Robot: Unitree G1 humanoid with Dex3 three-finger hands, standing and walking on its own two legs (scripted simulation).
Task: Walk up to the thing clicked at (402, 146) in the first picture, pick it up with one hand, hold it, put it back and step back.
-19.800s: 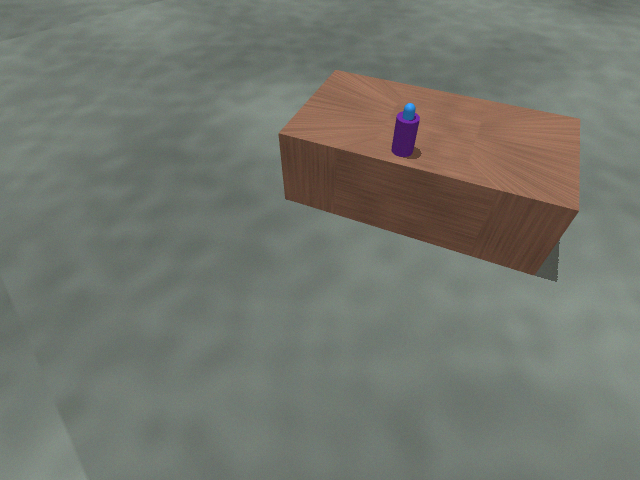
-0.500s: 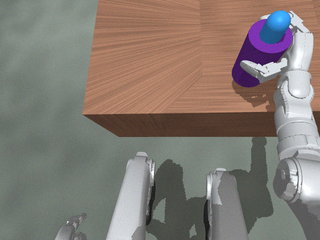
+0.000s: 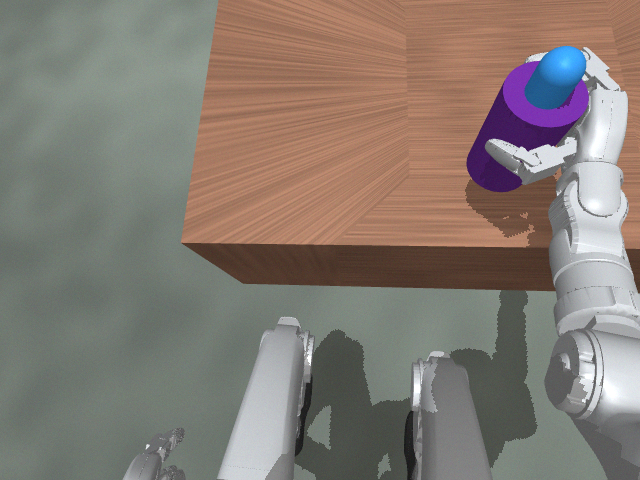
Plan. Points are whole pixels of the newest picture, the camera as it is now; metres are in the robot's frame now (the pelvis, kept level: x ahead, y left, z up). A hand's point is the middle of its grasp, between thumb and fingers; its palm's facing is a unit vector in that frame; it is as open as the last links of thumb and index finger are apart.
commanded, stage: lift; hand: right
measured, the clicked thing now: (526, 120) +0.53 -0.14 +0.01
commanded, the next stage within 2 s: hold in 1.74 s
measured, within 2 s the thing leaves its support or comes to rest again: neither
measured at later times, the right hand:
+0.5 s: hand (562, 124) +0.48 -0.15 +0.08, palm faces +0.10 +0.99 -0.04, open 11.2 cm
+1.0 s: hand (636, 130) +0.42 -0.15 +0.16, palm faces +0.10 +0.99 -0.03, open 11.2 cm
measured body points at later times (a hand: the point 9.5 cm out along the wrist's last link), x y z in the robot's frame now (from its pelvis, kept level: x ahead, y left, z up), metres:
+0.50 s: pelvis +0.01 +0.01 +0.05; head +0.17 +0.00 +0.47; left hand +0.09 +0.27 -0.08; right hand +0.47 -0.20 +0.08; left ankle +0.09 +0.16 -0.51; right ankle +0.03 -0.13 -0.51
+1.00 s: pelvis +0.03 +0.01 +0.13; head +0.14 +0.00 +0.57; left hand +0.15 +0.28 +0.02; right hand +0.41 -0.20 +0.17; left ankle +0.09 +0.16 -0.51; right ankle +0.03 -0.13 -0.51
